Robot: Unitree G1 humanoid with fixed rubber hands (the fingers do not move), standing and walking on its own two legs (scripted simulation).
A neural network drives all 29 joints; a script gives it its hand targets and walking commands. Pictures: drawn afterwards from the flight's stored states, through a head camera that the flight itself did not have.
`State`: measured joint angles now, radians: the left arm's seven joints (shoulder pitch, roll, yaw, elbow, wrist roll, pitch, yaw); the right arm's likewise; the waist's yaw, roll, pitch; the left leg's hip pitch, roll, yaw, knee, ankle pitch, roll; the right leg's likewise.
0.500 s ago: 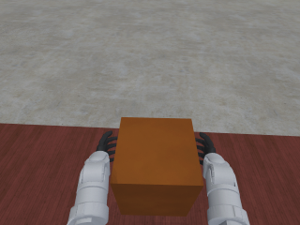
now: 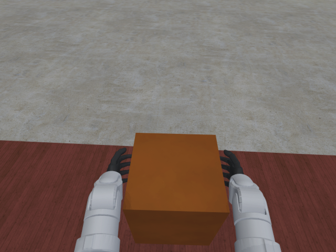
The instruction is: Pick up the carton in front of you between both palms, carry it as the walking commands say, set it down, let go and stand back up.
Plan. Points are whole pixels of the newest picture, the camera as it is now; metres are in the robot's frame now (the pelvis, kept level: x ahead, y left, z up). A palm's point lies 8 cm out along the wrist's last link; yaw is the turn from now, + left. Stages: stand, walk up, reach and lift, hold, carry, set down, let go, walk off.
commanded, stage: reach and lift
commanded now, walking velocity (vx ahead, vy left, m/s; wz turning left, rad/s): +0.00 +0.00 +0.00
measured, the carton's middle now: (173, 191) +0.29 +0.00 -0.04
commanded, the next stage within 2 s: hold in 0.28 s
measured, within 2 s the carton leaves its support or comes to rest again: neither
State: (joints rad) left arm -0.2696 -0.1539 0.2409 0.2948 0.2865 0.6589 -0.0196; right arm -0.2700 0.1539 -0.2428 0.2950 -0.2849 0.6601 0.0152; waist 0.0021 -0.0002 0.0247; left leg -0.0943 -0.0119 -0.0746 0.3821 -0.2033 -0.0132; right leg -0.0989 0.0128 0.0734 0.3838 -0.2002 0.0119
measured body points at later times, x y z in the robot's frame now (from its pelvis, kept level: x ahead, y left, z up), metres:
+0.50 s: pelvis +0.00 +0.00 +0.00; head -0.05 +0.00 +0.45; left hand +0.29 +0.15 +0.04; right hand +0.29 -0.15 +0.04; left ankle +0.01 +0.13 -0.74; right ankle +0.01 -0.13 -0.74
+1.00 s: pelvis -0.01 +0.00 +0.00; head -0.05 +0.00 +0.44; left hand +0.29 +0.15 +0.04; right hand +0.30 -0.15 +0.04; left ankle +0.01 +0.13 -0.74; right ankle +0.01 -0.13 -0.74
